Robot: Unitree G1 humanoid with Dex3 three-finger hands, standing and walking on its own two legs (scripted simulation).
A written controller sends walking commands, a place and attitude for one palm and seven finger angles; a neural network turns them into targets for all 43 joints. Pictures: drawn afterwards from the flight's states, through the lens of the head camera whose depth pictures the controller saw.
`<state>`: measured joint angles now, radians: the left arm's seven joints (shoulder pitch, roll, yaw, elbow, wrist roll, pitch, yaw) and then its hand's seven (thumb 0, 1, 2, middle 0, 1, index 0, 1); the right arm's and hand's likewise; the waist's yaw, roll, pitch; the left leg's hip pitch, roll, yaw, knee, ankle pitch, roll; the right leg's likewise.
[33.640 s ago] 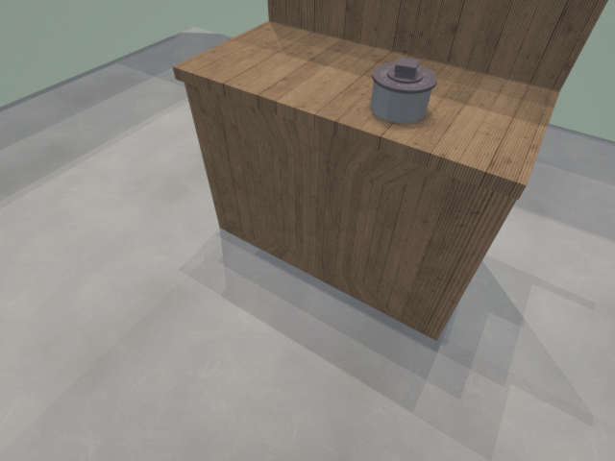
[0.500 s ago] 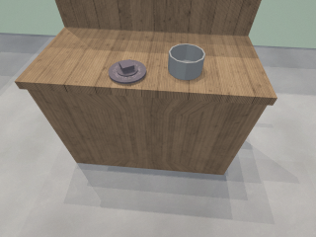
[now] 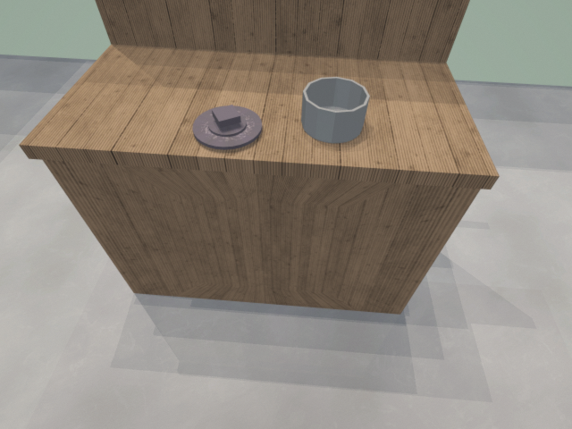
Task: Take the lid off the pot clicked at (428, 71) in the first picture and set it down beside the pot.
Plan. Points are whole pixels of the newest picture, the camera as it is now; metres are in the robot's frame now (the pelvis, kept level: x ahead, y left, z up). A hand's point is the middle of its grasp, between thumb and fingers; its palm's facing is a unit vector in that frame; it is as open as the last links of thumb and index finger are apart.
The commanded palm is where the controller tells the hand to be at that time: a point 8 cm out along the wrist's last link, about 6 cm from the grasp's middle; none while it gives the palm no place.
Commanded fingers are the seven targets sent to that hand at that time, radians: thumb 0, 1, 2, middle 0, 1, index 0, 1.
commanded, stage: let the arm hang, fingers relaxed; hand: left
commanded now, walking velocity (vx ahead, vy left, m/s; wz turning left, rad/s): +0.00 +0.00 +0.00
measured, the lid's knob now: (226, 116) +0.73 +0.17 +0.02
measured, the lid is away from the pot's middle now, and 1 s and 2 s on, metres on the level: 0.25 0.25 0.25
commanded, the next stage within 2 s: look to check the result in 0.34 s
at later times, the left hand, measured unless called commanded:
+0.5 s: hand out of the picture -0.01 +0.16 -0.18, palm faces +0.03 -0.98 -0.18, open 7.3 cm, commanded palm none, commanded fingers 0.00 0.90 0.90 -0.20 -0.30 -0.20 -0.30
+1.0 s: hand out of the picture -0.01 +0.16 -0.18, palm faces +0.03 -0.98 -0.18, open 7.3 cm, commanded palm none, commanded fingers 0.00 0.90 0.90 -0.20 -0.30 -0.20 -0.30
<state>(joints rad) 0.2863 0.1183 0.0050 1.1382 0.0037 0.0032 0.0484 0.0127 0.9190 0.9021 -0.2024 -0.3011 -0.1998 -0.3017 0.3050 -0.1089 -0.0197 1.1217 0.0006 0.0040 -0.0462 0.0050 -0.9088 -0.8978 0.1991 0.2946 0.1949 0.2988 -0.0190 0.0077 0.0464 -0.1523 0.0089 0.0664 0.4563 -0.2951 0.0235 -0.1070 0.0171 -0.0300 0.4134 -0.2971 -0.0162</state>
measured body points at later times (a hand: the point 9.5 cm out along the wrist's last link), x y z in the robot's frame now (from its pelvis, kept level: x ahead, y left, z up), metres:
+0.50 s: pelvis +0.00 +0.00 +0.00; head +0.02 +0.00 +0.45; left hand -0.01 +0.22 -0.16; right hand -0.03 -0.20 -0.16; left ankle -0.03 +0.10 -0.74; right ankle -0.05 -0.11 -0.74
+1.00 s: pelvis +0.00 +0.00 +0.00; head +0.02 +0.00 +0.45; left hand -0.01 +0.21 -0.16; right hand -0.03 -0.20 -0.16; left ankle -0.03 +0.10 -0.74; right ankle -0.05 -0.11 -0.74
